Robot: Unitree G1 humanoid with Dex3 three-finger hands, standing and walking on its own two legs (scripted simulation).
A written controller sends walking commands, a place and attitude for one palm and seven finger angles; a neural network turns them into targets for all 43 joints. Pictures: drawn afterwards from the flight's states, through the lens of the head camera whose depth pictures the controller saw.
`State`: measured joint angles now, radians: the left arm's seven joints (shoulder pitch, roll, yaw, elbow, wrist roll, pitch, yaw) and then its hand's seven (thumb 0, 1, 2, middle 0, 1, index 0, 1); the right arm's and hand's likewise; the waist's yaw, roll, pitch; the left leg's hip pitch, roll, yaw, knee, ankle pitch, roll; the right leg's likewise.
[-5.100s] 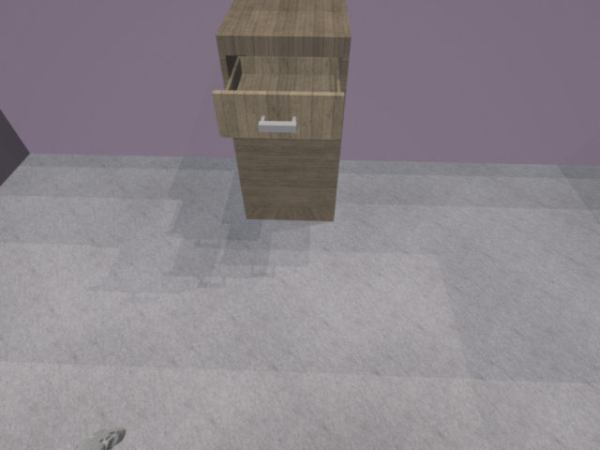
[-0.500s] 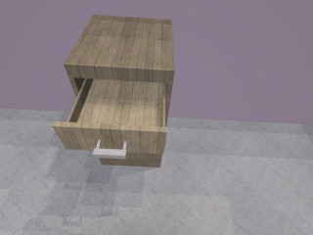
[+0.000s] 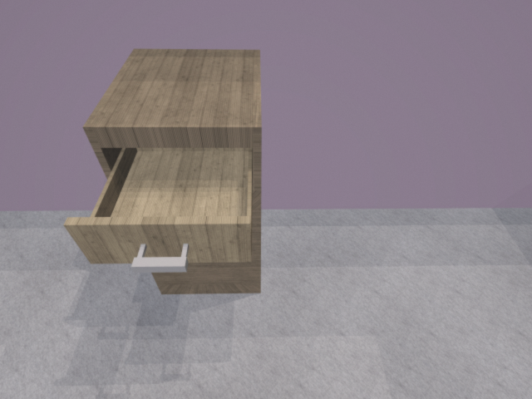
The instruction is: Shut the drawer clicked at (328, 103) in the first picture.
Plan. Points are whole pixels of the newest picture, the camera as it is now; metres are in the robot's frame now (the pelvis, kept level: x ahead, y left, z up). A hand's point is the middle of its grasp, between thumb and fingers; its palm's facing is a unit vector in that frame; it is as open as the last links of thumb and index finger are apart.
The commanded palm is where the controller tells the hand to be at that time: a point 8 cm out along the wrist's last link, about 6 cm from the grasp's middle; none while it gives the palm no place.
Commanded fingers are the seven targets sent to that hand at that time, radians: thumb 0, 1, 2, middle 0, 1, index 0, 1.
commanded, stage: come to a stop and stand still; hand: left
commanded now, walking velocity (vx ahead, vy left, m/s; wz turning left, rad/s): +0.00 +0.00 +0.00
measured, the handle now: (162, 256) +0.40 +0.24 -0.09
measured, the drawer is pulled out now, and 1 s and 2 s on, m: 0.24 0.24 0.24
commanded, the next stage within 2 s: look again from close up in 0.82 s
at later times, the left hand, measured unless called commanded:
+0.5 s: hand out of the picture +0.01 +0.16 -0.18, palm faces +0.07 -0.98 -0.17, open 7.4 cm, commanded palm none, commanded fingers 0.00 0.90 0.90 -0.20 -0.30 -0.20 -0.30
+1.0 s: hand out of the picture +0.02 +0.19 -0.18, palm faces +0.01 -0.98 -0.20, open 7.4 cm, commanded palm none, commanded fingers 0.00 0.90 0.90 -0.20 -0.30 -0.20 -0.30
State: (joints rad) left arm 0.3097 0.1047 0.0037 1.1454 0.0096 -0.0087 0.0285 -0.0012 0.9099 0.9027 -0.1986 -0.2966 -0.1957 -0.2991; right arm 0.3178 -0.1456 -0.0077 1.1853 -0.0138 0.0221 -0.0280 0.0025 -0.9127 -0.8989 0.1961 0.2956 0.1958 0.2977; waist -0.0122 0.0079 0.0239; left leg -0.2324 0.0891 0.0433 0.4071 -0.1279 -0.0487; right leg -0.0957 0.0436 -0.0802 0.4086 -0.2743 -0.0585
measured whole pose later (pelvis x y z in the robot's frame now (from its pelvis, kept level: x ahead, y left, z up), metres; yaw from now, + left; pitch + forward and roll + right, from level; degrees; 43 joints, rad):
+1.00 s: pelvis +0.04 +0.02 +0.00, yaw -1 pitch -1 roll -1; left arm 0.33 0.12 -0.01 1.12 0.03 -0.05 0.05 0.00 0.91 0.90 -0.20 -0.30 -0.20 -0.30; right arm 0.25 -0.18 0.00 1.10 -0.01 -0.01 -0.03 0.01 -0.92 -0.90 0.20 0.30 0.20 0.30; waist 0.00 0.04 0.04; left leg -0.26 0.07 0.04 0.52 -0.24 0.00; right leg -0.08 0.03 -0.06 0.41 -0.32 -0.02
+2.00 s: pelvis -0.02 +0.01 -0.09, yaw +1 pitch +12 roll -1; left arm 0.50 0.17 0.15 0.12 -0.22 -0.48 -0.24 0.01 0.90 0.90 -0.49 -0.61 -0.49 -0.61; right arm 0.10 -0.25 -0.07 0.52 0.01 -0.21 -0.03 0.01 -0.90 -0.90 0.20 0.30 0.20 0.30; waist 0.04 -0.03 -0.13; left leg -0.91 0.06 -0.02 1.10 -0.40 -0.03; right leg -0.75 0.00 -0.11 1.14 -0.59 -0.06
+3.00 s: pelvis -0.01 +0.06 -0.07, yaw +0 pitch +9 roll -3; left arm 0.53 0.15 -0.08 -0.29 -0.12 -0.26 -0.03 0.01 0.90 0.90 -1.38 -1.58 -1.38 -1.58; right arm 0.22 -0.18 0.07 0.41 0.01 -0.10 -0.02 0.01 -0.90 -0.90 0.20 0.30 0.20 0.30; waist 0.01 0.04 -0.12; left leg -0.82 0.04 0.00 1.05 -0.40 0.03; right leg -0.64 -0.02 -0.09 1.02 -0.54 0.01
